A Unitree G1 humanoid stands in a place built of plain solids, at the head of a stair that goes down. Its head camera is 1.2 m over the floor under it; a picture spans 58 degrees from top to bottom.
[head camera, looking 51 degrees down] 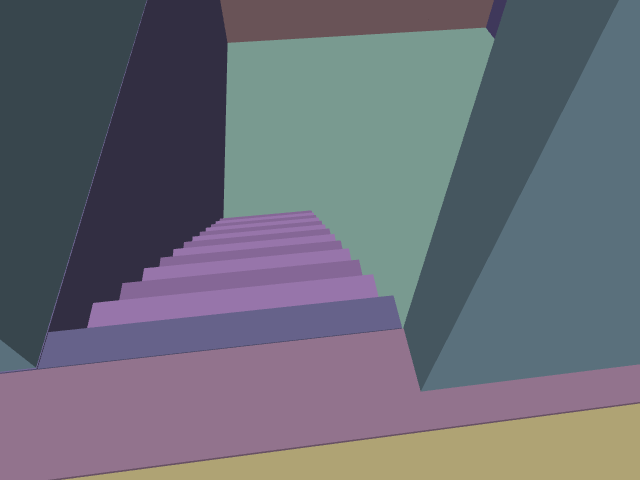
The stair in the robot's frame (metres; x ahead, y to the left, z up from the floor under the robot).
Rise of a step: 0.21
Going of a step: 0.23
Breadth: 1.08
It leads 7 degrees to the left of straight ahead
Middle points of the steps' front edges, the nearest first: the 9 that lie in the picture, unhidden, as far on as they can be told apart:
0.68 0.30 0.00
0.91 0.32 -0.21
1.14 0.35 -0.42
1.36 0.38 -0.64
1.59 0.41 -0.85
1.82 0.44 -1.06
2.05 0.46 -1.27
2.28 0.49 -1.48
2.51 0.52 -1.70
